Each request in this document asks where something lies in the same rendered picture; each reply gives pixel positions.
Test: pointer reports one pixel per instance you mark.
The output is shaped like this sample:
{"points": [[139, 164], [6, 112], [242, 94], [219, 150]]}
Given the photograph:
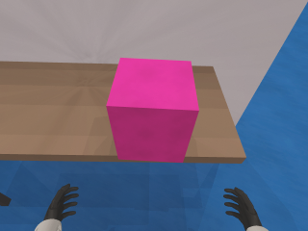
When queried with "robot right hand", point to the robot right hand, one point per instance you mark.
{"points": [[247, 214]]}

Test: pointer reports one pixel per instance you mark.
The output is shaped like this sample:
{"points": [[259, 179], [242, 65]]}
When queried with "table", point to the table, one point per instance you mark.
{"points": [[58, 112]]}

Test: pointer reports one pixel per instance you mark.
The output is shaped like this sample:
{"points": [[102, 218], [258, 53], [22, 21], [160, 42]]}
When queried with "carton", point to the carton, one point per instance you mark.
{"points": [[152, 108]]}

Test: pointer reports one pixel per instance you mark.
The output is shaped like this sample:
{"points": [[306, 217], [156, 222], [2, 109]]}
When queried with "left robot forearm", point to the left robot forearm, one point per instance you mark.
{"points": [[49, 225]]}

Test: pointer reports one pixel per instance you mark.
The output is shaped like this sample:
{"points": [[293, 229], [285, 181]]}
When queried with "robot left hand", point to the robot left hand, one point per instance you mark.
{"points": [[57, 206]]}

